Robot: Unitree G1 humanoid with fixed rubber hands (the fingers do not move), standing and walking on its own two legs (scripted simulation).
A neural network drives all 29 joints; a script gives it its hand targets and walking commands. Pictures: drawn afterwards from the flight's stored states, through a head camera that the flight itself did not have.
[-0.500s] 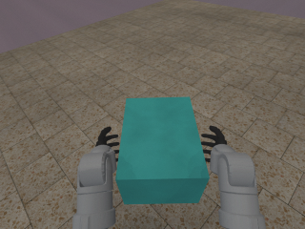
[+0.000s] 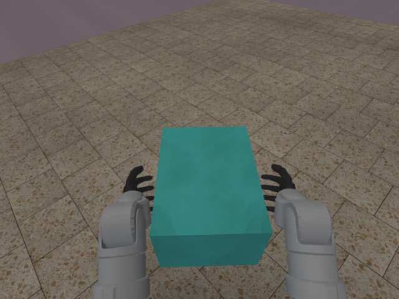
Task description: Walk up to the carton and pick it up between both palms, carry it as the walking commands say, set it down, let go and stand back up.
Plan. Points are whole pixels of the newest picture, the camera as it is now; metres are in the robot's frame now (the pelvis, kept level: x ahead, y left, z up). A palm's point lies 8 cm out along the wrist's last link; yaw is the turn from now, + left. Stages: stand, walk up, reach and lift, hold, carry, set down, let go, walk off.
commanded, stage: carry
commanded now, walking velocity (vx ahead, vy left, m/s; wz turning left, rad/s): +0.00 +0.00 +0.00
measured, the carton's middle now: (206, 191) +0.37 +0.00 +0.00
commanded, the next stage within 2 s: hold in 0.88 s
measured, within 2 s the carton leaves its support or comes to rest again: neither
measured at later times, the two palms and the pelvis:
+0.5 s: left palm (134, 194) +0.31 +0.15 +0.08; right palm (282, 195) +0.30 -0.14 +0.07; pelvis +0.02 +0.00 +0.00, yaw +0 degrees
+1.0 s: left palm (134, 205) +0.31 +0.16 +0.05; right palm (277, 203) +0.30 -0.14 +0.04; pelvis +0.03 +0.01 +0.01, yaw +1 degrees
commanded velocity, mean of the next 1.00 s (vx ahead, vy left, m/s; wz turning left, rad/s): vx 0.00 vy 0.00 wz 0.00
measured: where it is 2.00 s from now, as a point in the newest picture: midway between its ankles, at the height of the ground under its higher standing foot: outside the picture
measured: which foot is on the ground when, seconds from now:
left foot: down 0.00-1.00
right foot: down 0.00-1.00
